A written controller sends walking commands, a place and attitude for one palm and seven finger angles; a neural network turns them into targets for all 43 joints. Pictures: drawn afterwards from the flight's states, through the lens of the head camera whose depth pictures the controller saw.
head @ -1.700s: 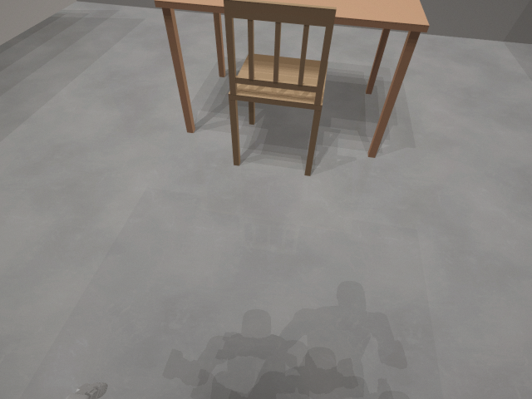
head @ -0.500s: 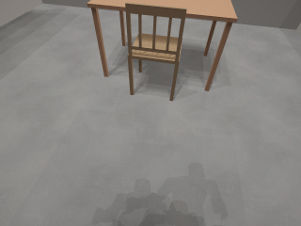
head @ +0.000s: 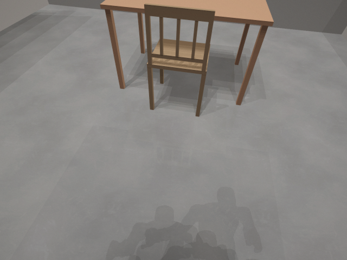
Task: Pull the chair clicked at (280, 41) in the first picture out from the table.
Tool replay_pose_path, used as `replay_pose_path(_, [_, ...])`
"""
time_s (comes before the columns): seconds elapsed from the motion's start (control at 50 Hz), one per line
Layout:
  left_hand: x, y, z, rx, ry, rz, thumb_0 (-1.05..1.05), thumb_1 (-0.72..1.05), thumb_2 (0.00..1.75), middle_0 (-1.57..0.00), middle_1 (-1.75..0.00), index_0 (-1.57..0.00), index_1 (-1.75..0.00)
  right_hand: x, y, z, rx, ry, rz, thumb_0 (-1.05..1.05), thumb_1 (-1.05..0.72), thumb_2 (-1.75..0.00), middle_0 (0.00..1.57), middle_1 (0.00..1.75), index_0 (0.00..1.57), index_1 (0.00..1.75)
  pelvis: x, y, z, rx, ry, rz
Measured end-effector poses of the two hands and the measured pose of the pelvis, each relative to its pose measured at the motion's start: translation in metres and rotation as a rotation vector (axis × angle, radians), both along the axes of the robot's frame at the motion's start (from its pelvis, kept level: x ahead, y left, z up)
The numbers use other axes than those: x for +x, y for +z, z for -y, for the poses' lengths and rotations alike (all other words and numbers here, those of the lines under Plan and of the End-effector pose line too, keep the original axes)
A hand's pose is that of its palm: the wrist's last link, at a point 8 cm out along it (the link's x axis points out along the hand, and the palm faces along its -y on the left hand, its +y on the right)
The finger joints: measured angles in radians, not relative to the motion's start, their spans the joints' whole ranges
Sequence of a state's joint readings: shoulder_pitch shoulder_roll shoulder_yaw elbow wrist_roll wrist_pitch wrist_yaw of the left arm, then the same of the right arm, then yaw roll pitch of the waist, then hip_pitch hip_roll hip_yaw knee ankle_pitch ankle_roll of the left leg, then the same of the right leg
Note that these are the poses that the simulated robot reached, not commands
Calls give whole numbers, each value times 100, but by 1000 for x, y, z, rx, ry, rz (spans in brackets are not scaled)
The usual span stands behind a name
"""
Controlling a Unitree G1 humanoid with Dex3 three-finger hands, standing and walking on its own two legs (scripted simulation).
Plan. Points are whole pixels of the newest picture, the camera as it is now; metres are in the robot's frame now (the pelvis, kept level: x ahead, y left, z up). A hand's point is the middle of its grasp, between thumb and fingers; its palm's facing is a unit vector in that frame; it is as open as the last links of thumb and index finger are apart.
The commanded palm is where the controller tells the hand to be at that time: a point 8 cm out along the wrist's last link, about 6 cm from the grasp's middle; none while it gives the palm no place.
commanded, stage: walk to a spot facing it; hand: left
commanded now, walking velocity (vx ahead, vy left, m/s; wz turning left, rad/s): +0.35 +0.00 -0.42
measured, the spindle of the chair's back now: (177, 38) +1.40 +0.05 -0.13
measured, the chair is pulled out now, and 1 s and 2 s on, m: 0.00 0.00 0.00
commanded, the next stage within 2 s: turn to face it in 1.50 s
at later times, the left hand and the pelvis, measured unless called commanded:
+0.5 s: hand out of the picture +0.05 +0.15 -0.18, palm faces -0.06 -0.99 -0.14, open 7.4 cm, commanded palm none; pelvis +0.12 -0.01 -0.01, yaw -8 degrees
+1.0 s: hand (137, 164) +0.45 +0.16 -0.17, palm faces -0.32 -0.93 -0.18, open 7.4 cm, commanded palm none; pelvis +0.31 +0.01 +0.00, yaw -21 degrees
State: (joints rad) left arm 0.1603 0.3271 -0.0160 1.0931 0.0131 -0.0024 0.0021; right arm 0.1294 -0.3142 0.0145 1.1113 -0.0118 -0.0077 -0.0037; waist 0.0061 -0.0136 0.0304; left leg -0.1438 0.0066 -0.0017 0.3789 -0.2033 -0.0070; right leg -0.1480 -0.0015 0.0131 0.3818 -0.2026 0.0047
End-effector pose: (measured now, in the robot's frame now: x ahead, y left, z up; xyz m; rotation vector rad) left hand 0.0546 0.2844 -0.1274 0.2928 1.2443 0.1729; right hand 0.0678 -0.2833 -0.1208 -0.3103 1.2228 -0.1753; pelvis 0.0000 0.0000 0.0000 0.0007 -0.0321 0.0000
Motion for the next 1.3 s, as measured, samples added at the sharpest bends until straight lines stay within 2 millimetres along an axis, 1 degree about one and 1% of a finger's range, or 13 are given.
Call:
replay_pose_path(0.22, [-18, -29, 37, -106, -1, -141, 0, 90, 90, -20, -30, -20, -30, -33, -28, -30, 87, -127, -62, 1, -90, -90, 20, 30, 20, 30, 34, -15, 2, 7, -90, -15])
replay_pose_path(0.36, [2, -35, 72, -137, 19, -143, 0, 90, 90, -20, -30, -20, -30, -53, -42, -34, 134, -206, -210, 1, -90, -90, 20, 30, 20, 30, 72, -22, 18, -19, -106, -13])
replay_pose_path(0.44, [0, -28, 83, -151, 36, -200, 0, 90, 90, -20, -30, -20, -30, -11, -32, -35, 136, -205, -175, 1, -90, -90, 20, 30, 20, 30, 95, -13, 17, -12, -126, -22])
replay_pose_path(0.52, [4, -24, 83, -171, 30, -296, 0, 90, 90, -20, -30, -20, -30, 59, -22, -39, 140, -205, -45, 1, -90, -90, 20, 30, 20, 30, 123, -8, 10, -11, -152, -33])
replay_pose_path(0.6, [26, -30, 69, -182, 30, -357, 0, 90, 90, -20, -30, -20, -30, 135, -16, -50, 133, -179, 83, 1, -91, -90, 20, 30, 20, 30, 158, -13, -3, -20, -173, -31])
replay_pose_path(0.66, [58, -46, 50, -181, 18, -375, 0, 90, 90, -20, -30, -20, -30, 182, -21, -58, 102, -171, 176, 1, -90, -90, 20, 30, 20, 30, 189, -28, -17, -34, -205, -24])
replay_pose_path(0.72, [113, -53, 33, -160, -39, -337, 0, 90, 90, -20, -30, -20, -30, 196, -20, -68, 94, -214, 200, 1, -90, -90, 20, 30, 20, 30, 210, -28, -23, -17, -247, -4])
replay_pose_path(0.8, [209, -44, 25, -137, -121, -192, 0, 91, 90, -20, -30, -20, -30, 186, -13, -74, 84, -328, 162, -1, -94, -90, 20, 30, 20, 30, 238, -16, -25, -2, -284, -5])
replay_pose_path(0.88, [300, -27, 35, -136, -194, -48, 0, 91, 90, -20, -30, -20, -30, 169, -10, -69, 73, -385, 76, -2, -95, -90, 20, 30, 20, 30, 266, -7, -24, 8, -318, -16])
replay_pose_path(1.06, [452, -8, 107, -147, -388, 71, 0, 91, 90, -19, -30, -19, -30, 127, -23, -83, 159, -555, -158, 0, -92, -90, 20, 30, 20, 30, 329, -6, 5, 20, -387, -18])
replay_pose_path(1.18, [522, -19, 172, -153, -480, 131, 0, 91, 90, -20, -30, -20, -30, 123, -40, -81, 246, -643, -306, 1, -91, -90, 20, 30, 20, 30, 372, -24, 49, 10, -423, -19])
replay_pose_path(1.24, [527, -20, 185, -161, -458, 119, 0, 91, 90, -20, -30, -20, -30, 151, -40, -62, 247, -644, -297, 1, -91, -90, 20, 30, 20, 30, 390, -21, 63, -2, -433, -10])
replay_pose_path(1.3, [524, -17, 182, -139, -414, 70, -1, 92, 90, -20, -30, -20, -30, 200, -35, -33, 216, -623, -207, 1, -91, -90, 20, 30, 20, 30, 411, -12, 74, -12, -441, -15])
